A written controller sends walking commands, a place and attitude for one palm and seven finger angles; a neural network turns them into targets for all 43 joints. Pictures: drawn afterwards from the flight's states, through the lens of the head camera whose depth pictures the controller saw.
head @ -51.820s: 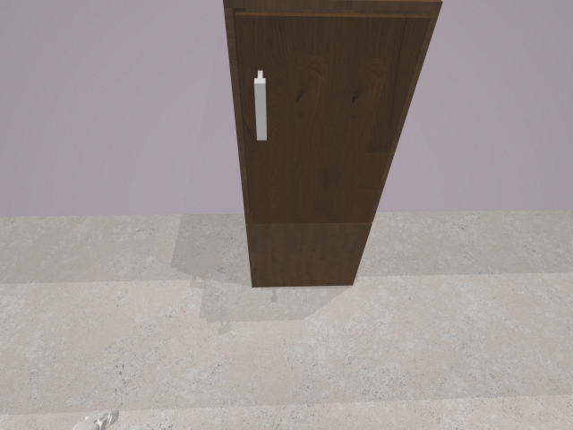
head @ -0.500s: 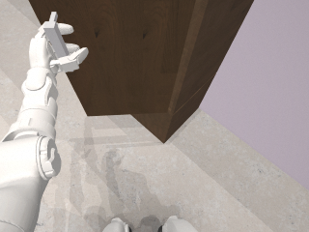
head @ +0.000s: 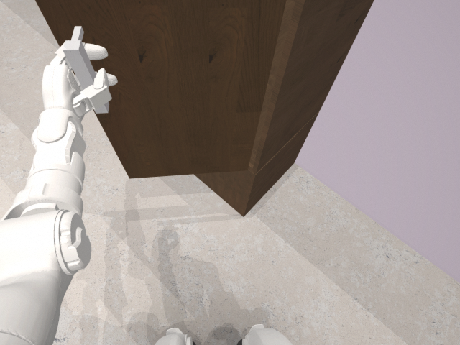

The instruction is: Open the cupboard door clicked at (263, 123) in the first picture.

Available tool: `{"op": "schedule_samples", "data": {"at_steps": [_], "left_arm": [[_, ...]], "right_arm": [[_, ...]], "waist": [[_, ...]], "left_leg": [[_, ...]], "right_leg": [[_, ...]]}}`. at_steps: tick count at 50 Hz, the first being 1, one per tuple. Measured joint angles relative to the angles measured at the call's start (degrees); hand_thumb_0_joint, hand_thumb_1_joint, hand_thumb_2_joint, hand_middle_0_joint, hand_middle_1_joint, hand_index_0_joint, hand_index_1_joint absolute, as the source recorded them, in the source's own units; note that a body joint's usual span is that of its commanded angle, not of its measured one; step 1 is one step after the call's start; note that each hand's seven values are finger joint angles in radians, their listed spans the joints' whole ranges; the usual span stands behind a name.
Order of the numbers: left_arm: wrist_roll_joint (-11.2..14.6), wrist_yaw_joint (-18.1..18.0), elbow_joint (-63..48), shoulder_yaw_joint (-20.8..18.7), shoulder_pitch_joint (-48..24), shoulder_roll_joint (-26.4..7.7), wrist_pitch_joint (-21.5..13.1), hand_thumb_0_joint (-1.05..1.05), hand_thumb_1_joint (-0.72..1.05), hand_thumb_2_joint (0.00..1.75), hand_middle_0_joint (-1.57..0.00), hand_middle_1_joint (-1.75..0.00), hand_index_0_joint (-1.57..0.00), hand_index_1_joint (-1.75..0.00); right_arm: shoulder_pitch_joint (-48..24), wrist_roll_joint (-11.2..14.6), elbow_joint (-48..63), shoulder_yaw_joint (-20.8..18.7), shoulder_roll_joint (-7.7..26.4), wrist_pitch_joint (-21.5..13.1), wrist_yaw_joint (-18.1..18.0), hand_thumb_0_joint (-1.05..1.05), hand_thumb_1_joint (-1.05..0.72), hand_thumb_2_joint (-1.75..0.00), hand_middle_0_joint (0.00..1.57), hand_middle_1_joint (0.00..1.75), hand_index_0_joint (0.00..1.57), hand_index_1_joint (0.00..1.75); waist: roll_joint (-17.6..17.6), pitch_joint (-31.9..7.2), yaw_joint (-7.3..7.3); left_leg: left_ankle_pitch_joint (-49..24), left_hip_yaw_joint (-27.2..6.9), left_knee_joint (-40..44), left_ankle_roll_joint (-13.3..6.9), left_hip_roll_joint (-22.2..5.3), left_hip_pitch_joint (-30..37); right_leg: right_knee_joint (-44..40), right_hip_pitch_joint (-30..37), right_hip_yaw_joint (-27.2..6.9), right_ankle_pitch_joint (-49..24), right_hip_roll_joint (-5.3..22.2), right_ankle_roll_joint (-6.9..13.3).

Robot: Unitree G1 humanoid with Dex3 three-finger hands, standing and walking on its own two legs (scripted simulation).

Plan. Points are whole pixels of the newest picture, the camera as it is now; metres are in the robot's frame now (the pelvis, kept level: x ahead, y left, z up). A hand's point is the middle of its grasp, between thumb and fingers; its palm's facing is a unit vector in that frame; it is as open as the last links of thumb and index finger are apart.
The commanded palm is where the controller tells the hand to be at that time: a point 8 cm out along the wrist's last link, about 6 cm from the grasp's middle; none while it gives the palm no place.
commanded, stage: pull the door open along its arc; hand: left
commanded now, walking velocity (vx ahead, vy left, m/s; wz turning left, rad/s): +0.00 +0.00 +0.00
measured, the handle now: (90, 72) +0.57 +0.19 +0.11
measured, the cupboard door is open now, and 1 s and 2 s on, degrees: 49 72 90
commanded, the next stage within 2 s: open thumb and fingers to let go in 1.44 s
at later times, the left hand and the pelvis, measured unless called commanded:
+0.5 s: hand (124, 143) +0.41 +0.12 +0.12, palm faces +0.32 -0.94 +0.09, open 5.8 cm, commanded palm +0.37 +0.17 +0.11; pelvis +0.00 -0.01 +0.01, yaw +2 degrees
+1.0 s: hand (135, 150) +0.40 +0.10 +0.12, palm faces +0.46 -0.89 +0.00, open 5.7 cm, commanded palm +0.33 +0.13 +0.11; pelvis -0.01 -0.03 +0.02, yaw +2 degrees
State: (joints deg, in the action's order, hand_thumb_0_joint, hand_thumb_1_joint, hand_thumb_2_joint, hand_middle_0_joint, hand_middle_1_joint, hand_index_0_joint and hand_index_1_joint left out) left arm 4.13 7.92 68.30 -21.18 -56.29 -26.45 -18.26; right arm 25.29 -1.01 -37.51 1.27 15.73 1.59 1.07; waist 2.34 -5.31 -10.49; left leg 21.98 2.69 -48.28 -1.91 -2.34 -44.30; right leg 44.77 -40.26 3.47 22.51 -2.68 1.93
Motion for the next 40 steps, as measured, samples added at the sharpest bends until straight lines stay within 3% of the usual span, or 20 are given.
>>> {"op": "schedule_samples", "data": {"at_steps": [8,16,18,21,25,30,34,40], "left_arm": [[2.69,0.62,-10.15,0.93,10.59,4.11,0.85,0.01,0.76,0.79,-0.38,-1.35,-0.38,-1.35],[6.17,-0.11,-29.59,6.07,28.33,11.33,3.4,0.01,0.72,0.74,-0.38,-1.35,-0.36,-1.35],[6.86,-3.57,-34.5,7.9,31.76,14.71,4.77,0.02,0.7,0.73,-0.38,-1.35,-0.36,-1.35],[5.97,-12.37,-38.69,10.08,33.27,20.57,6.3,0.02,0.68,0.73,-0.38,-1.35,-0.37,-1.35],[0.98,-24.75,-38.62,12.16,30.37,25.2,8.37,0.0,0.69,0.76,-0.37,-1.35,-0.39,-1.35],[-4.57,-37.3,-35.82,13.73,26.07,27.41,11.1,0.0,0.73,0.8,-0.37,-1.35,-0.4,-1.35],[-4.89,-40.25,-33.64,13.47,24.73,27.55,11.18,0.0,0.74,0.81,-0.36,-1.35,-0.37,-1.35],[-4.21,-38.86,-31.06,12.86,24.44,25.96,9.37,0.0,0.74,0.8,-0.36,-1.35,-0.36,-1.35]], "right_arm": [[0.38,1.08,1.35,-0.52,-0.31,1.05,0.28,0.01,-0.9,-0.9,0.2,0.3,0.2,0.3],[-2.45,2.47,3.76,-1.06,-0.94,0.63,0.82,0.01,-0.91,-0.9,0.2,0.3,0.2,0.3],[-3.78,2.52,4.01,-1.37,-1.18,-0.02,0.86,0.01,-0.91,-0.9,0.2,0.3,0.2,0.3],[-6.8,1.97,3.44,-1.42,-1.56,-0.92,1.01,0.01,-0.91,-0.9,0.2,0.3,0.2,0.3],[-11.18,0.09,2.47,-1.26,-2.39,-1.51,0.96,0.01,-0.91,-0.9,0.2,0.3,0.2,0.3],[-14.42,-1.9,1.57,-1.2,-3.81,-1.36,0.82,0.01,-0.91,-0.9,0.2,0.3,0.2,0.3],[-14.09,-2.42,0.44,-0.95,-4.83,-0.91,0.11,0.01,-0.91,-0.9,0.2,0.3,0.2,0.3],[-10.79,-2.42,-1.98,-1.02,-4.71,-0.71,-1.01,0.01,-0.9,-0.9,0.2,0.3,0.2,0.3]], "waist": [[0.19,-1.22,1.87],[0.45,-1.97,4.7],[0.58,-1.87,5.88],[0.44,-1.08,7.17],[-0.15,-0.31,8.11],[-0.18,-0.43,8.1],[-0.18,-0.5,7.75],[-0.02,-0.09,7.25]], "left_leg": [[0.06,1.14,2.42,0.12,-0.23,4.41],[-0.43,2.04,5.98,0.25,0.04,11.19],[-0.58,1.95,6.54,0.34,0.13,12.53],[-0.95,1.04,6.61,0.49,0.62,13.53],[-1.61,-0.31,5.85,0.77,1.27,12.93],[-2.34,-1.35,4.97,1.28,1.56,11.29],[-2.78,-1.84,5.12,1.7,1.51,11.28],[-3.33,-2.26,5.96,2.22,1.21,12.26]], "right_leg": [[-2.0,3.76,-1.24,-0.17,-0.3,0.05],[-4.78,9.9,-2.25,-0.52,-0.2,0.05],[-5.31,11.29,-2.17,-0.61,-0.13,0.04],[-5.26,12.63,-1.24,-0.5,0.3,0.12],[-3.86,12.31,0.19,-0.18,0.94,0.45],[-2.3,10.75,1.3,-0.07,1.25,1.02],[-2.12,10.73,1.8,-0.15,1.18,1.47],[-2.9,11.73,2.18,-0.55,0.81,2.03]]}}
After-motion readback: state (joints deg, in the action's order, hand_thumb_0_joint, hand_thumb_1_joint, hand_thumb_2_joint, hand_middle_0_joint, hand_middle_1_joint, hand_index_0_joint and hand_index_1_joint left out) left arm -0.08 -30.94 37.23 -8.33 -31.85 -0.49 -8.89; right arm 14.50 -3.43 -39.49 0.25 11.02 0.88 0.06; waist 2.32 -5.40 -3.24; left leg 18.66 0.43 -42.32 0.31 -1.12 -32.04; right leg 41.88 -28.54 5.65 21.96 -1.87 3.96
